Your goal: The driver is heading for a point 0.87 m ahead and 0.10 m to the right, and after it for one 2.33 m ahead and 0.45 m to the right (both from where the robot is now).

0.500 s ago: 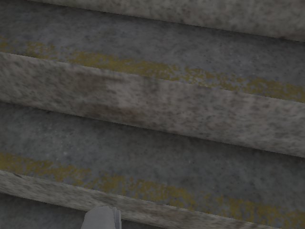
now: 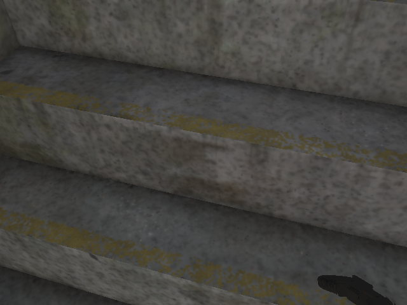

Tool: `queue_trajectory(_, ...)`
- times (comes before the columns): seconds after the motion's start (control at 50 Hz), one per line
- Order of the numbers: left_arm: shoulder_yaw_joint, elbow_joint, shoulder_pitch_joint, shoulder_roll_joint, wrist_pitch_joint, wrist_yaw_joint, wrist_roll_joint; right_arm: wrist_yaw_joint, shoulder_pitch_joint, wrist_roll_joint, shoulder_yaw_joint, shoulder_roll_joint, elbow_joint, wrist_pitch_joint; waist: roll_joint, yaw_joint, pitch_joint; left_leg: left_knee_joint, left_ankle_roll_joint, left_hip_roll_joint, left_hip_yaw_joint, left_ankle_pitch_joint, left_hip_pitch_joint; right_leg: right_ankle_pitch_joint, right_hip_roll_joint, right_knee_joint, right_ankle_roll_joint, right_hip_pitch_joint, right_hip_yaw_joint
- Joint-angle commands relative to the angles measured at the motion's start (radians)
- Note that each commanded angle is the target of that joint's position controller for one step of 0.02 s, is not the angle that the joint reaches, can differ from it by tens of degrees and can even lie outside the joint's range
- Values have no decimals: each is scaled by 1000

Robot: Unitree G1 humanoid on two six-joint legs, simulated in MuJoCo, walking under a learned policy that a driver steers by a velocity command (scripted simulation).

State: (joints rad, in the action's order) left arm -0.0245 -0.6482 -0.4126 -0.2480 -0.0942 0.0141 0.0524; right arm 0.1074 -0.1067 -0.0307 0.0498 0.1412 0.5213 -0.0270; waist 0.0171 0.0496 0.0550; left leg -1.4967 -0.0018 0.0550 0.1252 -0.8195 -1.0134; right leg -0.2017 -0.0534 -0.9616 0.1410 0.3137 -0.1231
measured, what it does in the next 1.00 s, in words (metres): goes down, backwards: right foot 0.24 m lower, then left foot 0.24 m lower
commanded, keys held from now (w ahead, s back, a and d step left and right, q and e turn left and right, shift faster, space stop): w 1.00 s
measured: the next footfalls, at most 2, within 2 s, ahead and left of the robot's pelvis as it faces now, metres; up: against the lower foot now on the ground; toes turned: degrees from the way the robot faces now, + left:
right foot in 0.04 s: -0.05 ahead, -0.04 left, -0.24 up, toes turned +2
left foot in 0.60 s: -0.27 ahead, +0.21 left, -0.48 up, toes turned +11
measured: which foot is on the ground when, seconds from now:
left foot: down 0.00-0.02, up 0.04-0.58, down 0.60-1.00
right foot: up 0.00-0.02, down 0.04-0.56, up 0.58-1.00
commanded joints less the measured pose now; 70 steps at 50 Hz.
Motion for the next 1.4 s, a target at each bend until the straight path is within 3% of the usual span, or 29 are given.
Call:
queue_trajectory(0.02,-26,-118,-105,41,-1,-30,-7,23,129,79,3,-53,-215,10,28,-73,-117,-105,-38,-95,-191,56,-162,312,196,776,100,-82,170)
queue_trajectory(0.04,-47,-81,123,75,14,-21,-27,18,-99,89,24,-130,-142,54,184,-229,-78,-559,-44,42,-71,86,-26,263,148,846,45,7,58)
queue_trajectory(0.06,-43,-16,169,58,58,-27,26,-4,-106,49,3,-84,-127,63,51,-205,-36,-905,-101,163,-136,279,11,392,183,527,3,149,118)
queue_trajectory(0.08,-26,12,155,-76,83,-21,49,-12,-103,41,-7,-86,-165,49,67,-222,15,-1146,-129,124,-362,362,-221,486,335,414,15,6,334)
queue_trajectory(0.1,31,85,265,-268,124,-9,39,-8,-335,57,-40,62,-103,54,49,-283,59,-986,-115,21,-471,606,-222,31,498,559,116,0,605)
queue_trajectory(0.12,17,129,216,-150,126,12,-1,-22,-207,38,-76,188,-67,54,-126,-149,-12,-721,-153,-8,-409,698,-204,-108,416,553,125,-71,589)
queue_trajectory(0.18,2,70,-181,-65,105,96,9,-37,304,43,-60,97,-175,73,-148,140,-53,-314,-252,-1,-242,610,-274,-13,351,504,129,-329,605)
queue_trajectory(0.22,12,74,-185,-55,92,122,23,-45,283,86,-67,90,-150,81,10,130,-19,-189,-272,-17,-230,595,-168,68,323,473,120,-356,567)
queue_trajectory(0.44,24,151,131,-12,117,80,-8,-74,-38,43,-99,152,-33,81,221,-43,14,435,-97,-60,-77,720,548,-77,169,154,54,186,334)
queue_trajectory(0.52,24,202,146,16,90,90,-56,-111,-160,4,-74,108,119,81,30,-8,-17,1191,62,-104,85,1124,896,-380,96,-142,-51,427,192)
queue_trajectory(0.6,-16,254,196,186,82,44,-99,-174,-37,-43,-17,91,168,54,-168,93,-114,1233,143,-208,-10,1256,884,-578,-144,-1310,-149,858,133)
queue_trajectory(0.62,-35,214,106,227,109,17,-91,-181,-13,-40,-50,204,176,47,-185,150,-104,834,69,-263,-67,1632,869,-374,-138,-1553,-120,1021,184)
queue_trajectory(0.64,-47,167,-44,179,127,11,-64,-168,-221,40,-128,419,248,51,-258,147,80,900,176,-468,-228,1303,1012,-304,-31,-1563,-137,1089,240)
queue_trajectory(0.66,-20,141,4,77,142,-7,-67,-140,-300,72,-133,379,257,58,-163,61,85,1010,190,-492,-248,851,1156,-274,0,-1612,-160,1205,296)
queue_trajectory(0.68,-22,269,188,69,123,22,-143,-78,-222,71,-175,507,214,25,-481,66,31,1319,232,-752,-654,127,1138,-283,145,-1443,-212,1296,369)
queue_trajectory(0.7,18,245,374,-63,103,53,-117,-47,-212,44,-124,326,207,13,-132,-48,-43,1358,236,-675,-719,-123,1121,-151,133,-1433,-250,1352,331)
queue_trajectory(0.74,23,225,497,-36,65,67,-62,-37,-224,16,-74,193,210,-7,11,-98,-185,1297,224,-522,-556,-1,971,-46,103,-1241,-268,1228,299)
queue_trajectory(0.84,-29,184,422,173,84,47,-85,-45,-443,41,-65,122,334,-13,-179,-129,-264,1308,236,-439,-419,273,1013,-171,55,-1462,-197,1272,286)
queue_trajectory(0.98,-90,285,520,228,122,6,-77,-34,-415,39,-67,104,402,-15,-94,-71,-262,1341,136,-412,-232,387,939,-235,151,-1391,-153,1346,264)
queue_trajectory(1.04,-95,378,618,165,152,-18,-39,-22,-332,57,-79,150,397,-3,-98,-31,-141,1535,121,-322,-73,578,647,-32,244,-832,-123,743,91)
queue_trajectory(1.06,-108,360,583,187,152,-22,-40,-23,-344,92,-101,249,411,14,-194,1,-4,1529,136,-328,-26,1084,629,-375,159,-632,-82,388,-6)
queue_trajectory(1.1,-17,264,381,77,149,-20,-33,-47,-456,56,-102,292,429,11,-264,65,250,1187,183,-321,-32,2288,916,-554,-52,-499,-39,92,-117)
queue_trajectory(1.12,27,211,195,-25,143,-22,-27,-52,-360,55,-107,325,394,-7,-267,153,315,929,160,-320,-89,2389,872,-460,6,-295,20,-55,113)
queue_trajectory(1.14,79,112,-26,-160,151,-18,0,-73,-370,61,-77,197,348,-39,217,166,501,480,122,-187,-169,1740,490,-533,292,68,186,-458,703)
queue_trajectory(1.16,108,14,-147,-230,129,10,33,-114,-266,77,-98,188,378,-66,378,192,625,127,99,1,-371,765,441,-571,351,506,204,-457,1080)
queue_trajectory(1.2,69,-42,61,-65,124,-37,-29,-125,-200,99,-77,32,273,-51,282,9,317,-140,102,16,-455,686,153,-482,395,411,71,-208,705)
queue_trajectory(1.24,8,-51,398,180,130,-44,-14,-103,-318,45,-97,90,271,9,203,-200,54,-246,63,35,-316,689,80,-269,269,142,-118,110,219)
queue_trajectory(1.28,-4,-54,515,176,141,-45,0,-97,-395,31,-91,114,262,40,101,-312,16,-551,46,85,-189,768,207,-274,289,239,-118,339,78)
queue_trajectory(1.4,-3,11,499,67,137,17,31,-39,-343,-5,-112,201,184,100,46,-311,-69,-394,3,52,-130,852,264,-387,347,403,-84,432,29)
Velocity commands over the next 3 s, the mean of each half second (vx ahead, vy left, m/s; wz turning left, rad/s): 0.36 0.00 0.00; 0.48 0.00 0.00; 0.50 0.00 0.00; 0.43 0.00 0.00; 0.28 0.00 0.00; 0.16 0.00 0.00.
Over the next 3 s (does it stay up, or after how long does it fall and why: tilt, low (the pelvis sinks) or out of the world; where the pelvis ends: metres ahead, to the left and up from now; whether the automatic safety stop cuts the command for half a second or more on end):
stays up -0.25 0.27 -0.28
